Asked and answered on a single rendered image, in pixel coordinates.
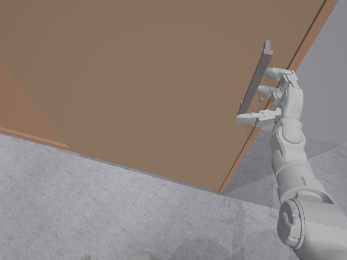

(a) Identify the left robot shin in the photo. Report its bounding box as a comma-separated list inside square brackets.
[142, 249, 153, 254]

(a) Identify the right robot hand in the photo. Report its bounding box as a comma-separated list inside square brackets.
[235, 68, 304, 127]

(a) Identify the handle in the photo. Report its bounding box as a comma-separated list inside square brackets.
[237, 40, 273, 115]

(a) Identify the robot right upper arm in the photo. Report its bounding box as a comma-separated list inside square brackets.
[277, 198, 347, 260]

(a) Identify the wardrobe door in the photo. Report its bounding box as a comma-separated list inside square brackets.
[0, 59, 66, 144]
[0, 0, 324, 191]

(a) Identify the right robot forearm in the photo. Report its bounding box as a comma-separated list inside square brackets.
[269, 118, 347, 219]

